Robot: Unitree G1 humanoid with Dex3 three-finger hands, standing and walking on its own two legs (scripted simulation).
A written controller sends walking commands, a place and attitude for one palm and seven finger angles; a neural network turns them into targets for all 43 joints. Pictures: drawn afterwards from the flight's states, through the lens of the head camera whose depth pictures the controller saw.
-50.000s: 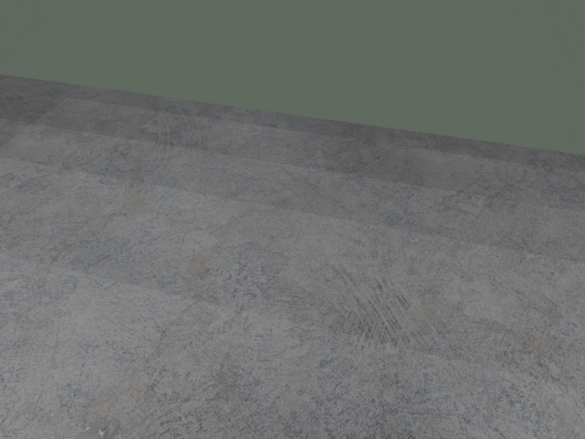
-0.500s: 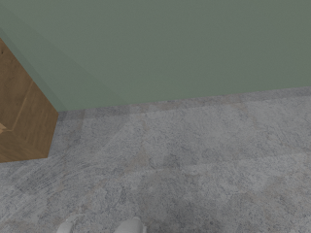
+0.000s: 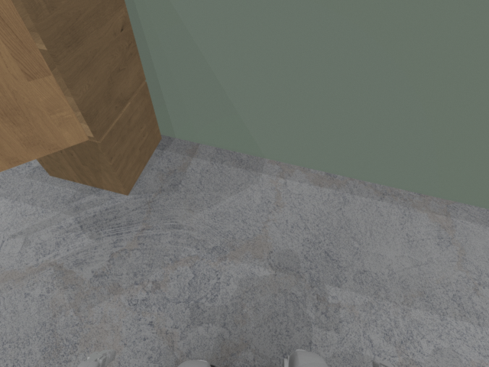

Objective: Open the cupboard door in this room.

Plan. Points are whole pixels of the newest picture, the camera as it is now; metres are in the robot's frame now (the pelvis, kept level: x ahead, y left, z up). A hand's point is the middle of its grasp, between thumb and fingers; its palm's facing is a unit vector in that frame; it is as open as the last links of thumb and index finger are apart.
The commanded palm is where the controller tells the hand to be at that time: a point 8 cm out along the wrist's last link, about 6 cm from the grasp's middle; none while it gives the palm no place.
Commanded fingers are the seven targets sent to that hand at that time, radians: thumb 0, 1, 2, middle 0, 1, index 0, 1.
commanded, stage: turn to face it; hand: left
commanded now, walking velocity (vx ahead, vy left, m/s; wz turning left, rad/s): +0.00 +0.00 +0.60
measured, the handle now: out of the picture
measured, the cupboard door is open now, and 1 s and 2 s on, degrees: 47 47 47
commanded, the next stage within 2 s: take the last steps up to it in 0.96 s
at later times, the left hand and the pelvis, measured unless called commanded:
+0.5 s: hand out of the picture +0.00 +0.19 -0.19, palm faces +0.35 -0.91 -0.21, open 7.4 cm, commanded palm none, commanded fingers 0.00 0.90 0.90 -0.20 -0.30 -0.20 -0.30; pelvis +0.02 -0.02 -0.02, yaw +20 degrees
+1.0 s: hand out of the picture +0.00 +0.15 -0.15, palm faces +0.53 -0.81 -0.26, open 7.4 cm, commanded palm none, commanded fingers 0.00 0.90 0.90 -0.20 -0.30 -0.20 -0.30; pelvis +0.05 -0.05 +0.00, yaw +33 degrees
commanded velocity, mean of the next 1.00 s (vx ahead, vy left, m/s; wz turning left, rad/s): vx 0.00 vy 0.00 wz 0.46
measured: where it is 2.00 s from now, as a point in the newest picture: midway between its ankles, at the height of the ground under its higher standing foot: (205, 362)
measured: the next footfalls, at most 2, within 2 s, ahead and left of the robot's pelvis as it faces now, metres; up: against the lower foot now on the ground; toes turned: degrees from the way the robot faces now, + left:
right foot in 0.14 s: +0.05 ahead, -0.16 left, +0.00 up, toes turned +4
left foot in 0.46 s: +0.03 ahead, +0.10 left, +0.00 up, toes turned +23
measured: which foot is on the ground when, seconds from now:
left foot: down 0.00-0.14, up 0.16-0.44, down 0.46-0.82, up 0.84-1.00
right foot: up 0.00-0.12, down 0.14-0.46, up 0.48-0.80, down 0.82-1.00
